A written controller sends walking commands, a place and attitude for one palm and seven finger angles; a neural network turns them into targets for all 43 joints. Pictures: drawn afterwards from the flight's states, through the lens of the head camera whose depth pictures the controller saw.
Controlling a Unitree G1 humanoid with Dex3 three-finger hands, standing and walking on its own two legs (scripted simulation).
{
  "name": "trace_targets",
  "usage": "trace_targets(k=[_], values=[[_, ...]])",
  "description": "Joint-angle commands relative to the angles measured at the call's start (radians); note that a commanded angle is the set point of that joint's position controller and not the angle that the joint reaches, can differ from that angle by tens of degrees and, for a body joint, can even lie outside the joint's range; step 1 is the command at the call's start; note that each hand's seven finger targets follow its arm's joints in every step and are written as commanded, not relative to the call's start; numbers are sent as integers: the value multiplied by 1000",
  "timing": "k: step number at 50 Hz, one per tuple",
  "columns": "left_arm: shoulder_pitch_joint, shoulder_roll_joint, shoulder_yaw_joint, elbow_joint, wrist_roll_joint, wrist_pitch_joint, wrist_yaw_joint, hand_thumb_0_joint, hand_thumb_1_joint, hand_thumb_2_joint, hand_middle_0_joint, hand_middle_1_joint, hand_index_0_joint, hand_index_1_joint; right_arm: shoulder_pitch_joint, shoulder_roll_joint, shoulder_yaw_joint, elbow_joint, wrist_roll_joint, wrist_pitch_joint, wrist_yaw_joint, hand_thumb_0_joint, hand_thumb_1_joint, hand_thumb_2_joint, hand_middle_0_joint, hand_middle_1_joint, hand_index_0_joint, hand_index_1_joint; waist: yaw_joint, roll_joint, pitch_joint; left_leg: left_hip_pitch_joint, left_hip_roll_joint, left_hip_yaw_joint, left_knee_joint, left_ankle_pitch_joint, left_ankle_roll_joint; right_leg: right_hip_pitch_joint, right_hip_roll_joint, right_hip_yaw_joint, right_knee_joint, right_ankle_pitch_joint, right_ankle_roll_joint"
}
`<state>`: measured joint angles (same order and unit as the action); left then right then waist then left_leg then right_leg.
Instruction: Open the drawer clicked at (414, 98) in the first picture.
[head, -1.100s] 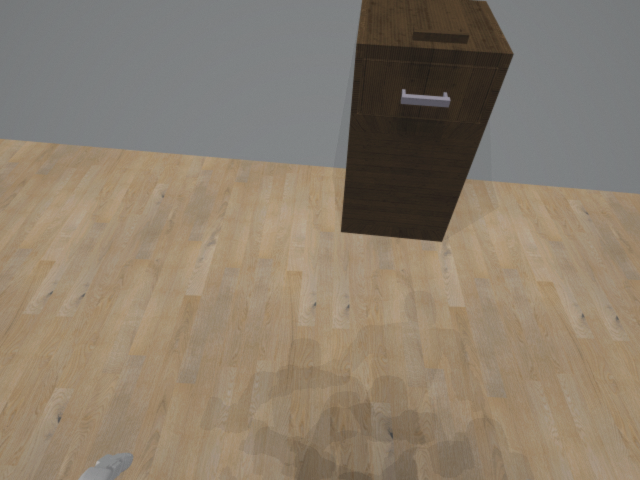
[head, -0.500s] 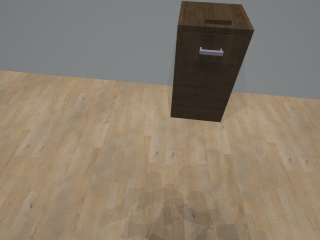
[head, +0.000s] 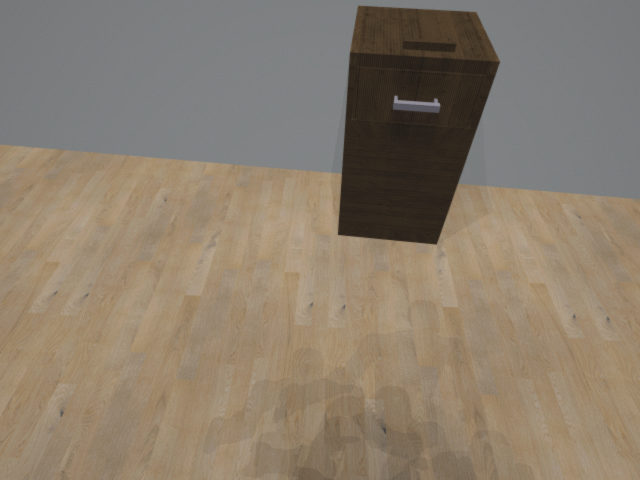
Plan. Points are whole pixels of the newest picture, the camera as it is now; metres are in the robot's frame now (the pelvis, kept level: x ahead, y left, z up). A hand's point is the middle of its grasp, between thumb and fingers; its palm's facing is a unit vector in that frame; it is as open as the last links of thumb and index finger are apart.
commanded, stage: look at it before walking up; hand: left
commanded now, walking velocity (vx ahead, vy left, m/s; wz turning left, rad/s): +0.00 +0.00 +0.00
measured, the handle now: (416, 103) +1.20 -0.24 -0.11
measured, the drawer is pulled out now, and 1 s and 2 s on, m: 0.00 0.00 0.00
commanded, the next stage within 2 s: walk to a spot facing it in 0.34 s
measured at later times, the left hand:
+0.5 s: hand out of the picture +0.08 +0.25 -0.16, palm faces -0.03 -0.94 -0.33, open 7.4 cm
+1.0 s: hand out of the picture +0.06 +0.15 -0.17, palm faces -0.19 -0.95 -0.26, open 7.4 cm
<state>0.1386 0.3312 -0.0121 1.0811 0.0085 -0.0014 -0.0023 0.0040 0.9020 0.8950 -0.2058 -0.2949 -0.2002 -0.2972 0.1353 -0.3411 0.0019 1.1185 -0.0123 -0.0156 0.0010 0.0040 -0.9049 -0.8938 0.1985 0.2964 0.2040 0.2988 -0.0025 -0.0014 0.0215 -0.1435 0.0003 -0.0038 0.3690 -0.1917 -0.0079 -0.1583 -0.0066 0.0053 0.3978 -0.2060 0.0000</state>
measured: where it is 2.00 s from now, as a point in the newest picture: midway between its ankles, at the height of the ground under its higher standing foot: outside the picture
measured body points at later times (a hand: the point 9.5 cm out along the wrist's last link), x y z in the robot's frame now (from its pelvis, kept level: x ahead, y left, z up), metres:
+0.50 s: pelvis +0.01 +0.00 +0.00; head +0.01 +0.00 +0.45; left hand +0.08 +0.30 -0.13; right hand +0.09 -0.29 -0.13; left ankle +0.01 +0.13 -0.75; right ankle +0.01 -0.12 -0.75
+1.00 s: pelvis -0.01 -0.04 -0.01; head +0.02 -0.07 +0.44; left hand +0.07 +0.20 -0.15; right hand +0.00 -0.30 -0.17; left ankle +0.00 +0.12 -0.67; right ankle -0.01 -0.10 -0.75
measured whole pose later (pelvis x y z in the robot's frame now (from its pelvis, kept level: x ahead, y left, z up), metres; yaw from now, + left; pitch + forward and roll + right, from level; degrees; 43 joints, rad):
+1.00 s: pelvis -0.01 -0.04 -0.01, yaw -15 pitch +0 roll +2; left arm 0.28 0.18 0.03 0.94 0.01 0.03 0.00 0.00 0.90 0.89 -0.21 -0.29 -0.20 -0.30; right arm 0.15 -0.24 -0.06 0.98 -0.02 0.05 -0.01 0.01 -0.91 -0.89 0.20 0.30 0.20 0.30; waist 0.03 0.03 0.09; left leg -0.47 0.05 0.02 1.10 -0.38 -0.06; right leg -0.30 0.05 0.01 0.55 -0.26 -0.08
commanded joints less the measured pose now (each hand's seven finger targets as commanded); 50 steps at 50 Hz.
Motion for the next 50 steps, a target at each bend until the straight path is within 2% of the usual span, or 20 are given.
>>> trace_targets(k=[1,10,24,27,29,32,33,34,35,36,37,39,40,41,42,43,44,46,48,50], values=[[-38,214,46,-66,4,-23,12,0,900,900,-200,-300,-200,-300,-48,-199,-36,-67,3,-18,-11,0,-900,-900,200,300,200,300,4,-15,-21,-18,108,-104,-63,31,36,-21,-112,119,-101,-18,-31],[-25,215,45,-60,2,-30,13,0,900,900,-200,-300,-200,-300,-48,-198,-37,-66,6,-20,-13,0,-900,-900,200,300,200,300,2,-13,-73,22,116,-98,-41,121,34,11,-118,109,-84,112,-34],[-30,211,47,-63,4,-20,12,0,900,900,-200,-300,-200,-300,-57,-201,-40,-68,3,-20,-18,0,-900,-900,200,300,200,300,3,3,-28,37,127,-78,-45,128,33,-21,-105,119,-74,149,-32],[29,107,34,-68,3,13,17,0,900,900,-200,-300,-200,-300,10,-89,-27,-74,2,1,-25,0,-900,-900,200,300,200,300,-4,0,-38,43,135,-27,12,144,14,-68,-98,130,-6,219,-20],[40,109,43,-93,5,25,15,0,900,900,-200,-300,-200,-300,23,-102,-39,-96,2,11,-31,0,-900,-900,200,300,200,300,-5,14,-39,50,156,-23,30,162,21,-105,-78,125,52,241,-18],[50,96,55,-134,9,36,7,0,900,900,-200,-300,-200,-300,25,-126,-63,-139,-1,19,-36,0,-900,-900,200,300,200,300,-5,72,-35,46,223,-51,22,173,60,-179,-27,87,184,170,-4],[55,84,58,-144,10,40,4,0,900,900,-200,-300,-200,-300,22,-132,-70,-149,-1,18,-36,0,-900,-900,200,300,200,300,-3,120,-31,38,264,-72,5,199,88,-205,-8,63,264,62,4],[62,72,61,-154,10,45,2,0,900,900,-200,-300,-200,-300,21,-134,-74,-158,-1,16,-35,0,-900,-900,200,300,200,300,-1,165,-25,29,317,-94,-16,254,130,-233,7,30,369,-138,13],[71,58,66,-167,9,49,1,0,900,900,-200,-300,-200,-300,16,-132,-79,-173,-2,15,-34,0,-900,-900,200,300,200,300,4,184,-22,23,357,-107,-24,306,170,-252,2,17,455,-263,18],[73,52,71,-178,10,51,0,0,900,900,-200,-300,-200,-300,10,-125,-82,-185,-4,14,-35,0,-900,-900,200,300,200,300,4,180,-22,4,376,-97,-17,340,186,-249,-14,23,494,-310,17],[86,45,75,-183,9,54,-2,0,900,900,-200,-300,-200,-300,-12,-121,-85,-197,-7,13,-35,0,-900,-900,200,300,200,300,18,178,-12,-26,378,-69,1,346,182,-226,-33,26,486,-313,13],[172,28,82,-175,11,47,-9,0,900,900,-200,-300,-200,-300,-57,-117,-93,-216,-10,18,-33,0,-900,-900,200,300,200,300,64,153,-35,-73,335,24,118,287,117,-111,-42,-10,329,-180,12],[224,43,88,-161,16,41,-11,0,900,900,-200,-300,-200,-300,-65,-112,-95,-221,-6,24,-30,0,-900,-900,200,300,200,300,87,77,-48,-129,283,77,231,180,68,-32,-31,-28,206,-36,15],[256,103,103,-160,24,25,-3,0,900,900,-200,-300,-200,-300,-41,-57,-88,-232,1,35,-26,0,-900,-900,200,300,200,300,94,-153,-34,-234,167,145,459,-81,-7,9,-141,160,-6,132,-11],[243,193,115,-176,26,12,11,0,900,900,-200,-300,-200,-300,-23,16,-72,-271,3,37,-21,0,-900,-900,200,300,200,300,66,-392,-12,-443,33,115,690,-409,-53,19,-355,537,-104,382,-112],[256,175,116,-183,12,19,21,0,900,900,-200,-300,-200,-300,-40,-17,-77,-271,4,42,-27,0,-900,-900,200,300,200,300,81,-270,-36,-411,53,-8,762,-387,-35,-6,-362,497,-111,345,-179],[209,144,118,-197,14,18,25,0,900,900,-200,-300,-200,-300,-49,-15,-81,-265,4,43,-24,0,-900,-900,200,300,200,300,60,-248,-9,-422,73,-31,786,-320,-30,-48,-312,462,-132,208,-176],[134,96,108,-220,7,15,24,0,900,900,-200,-300,-200,-300,-38,-19,-84,-237,1,39,-21,0,-900,-900,200,300,200,300,32,-139,-1,-421,91,-33,809,-201,-42,-55,-244,400,-100,190,-156],[156,71,104,-215,4,4,17,0,900,900,-200,-300,-200,-300,-9,-3,-80,-225,-7,39,-16,0,-900,-900,200,300,200,300,25,-92,-55,-407,85,-18,777,-145,-55,-5,-198,360,-107,116,-148],[183,70,108,-203,5,-4,14,0,900,900,-200,-300,-200,-300,-2,1,-82,-221,-13,38,-10,0,-900,-900,200,300,200,300,33,-73,-68,-428,82,-10,757,-114,-62,28,-178,367,-135,-26,-143]])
